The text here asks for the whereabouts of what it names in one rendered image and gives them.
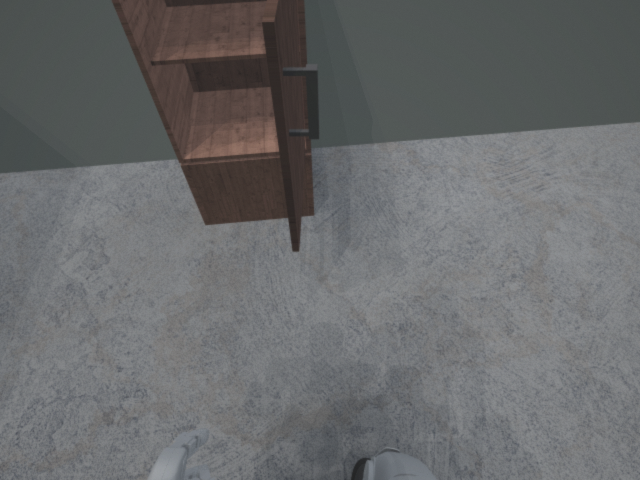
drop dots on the robot right thigh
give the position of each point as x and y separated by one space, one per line
396 466

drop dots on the cupboard door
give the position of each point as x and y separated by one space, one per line
280 29

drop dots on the robot right shin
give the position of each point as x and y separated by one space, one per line
387 449

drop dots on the left robot hand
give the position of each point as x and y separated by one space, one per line
171 463

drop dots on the handle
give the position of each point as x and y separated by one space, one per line
311 73

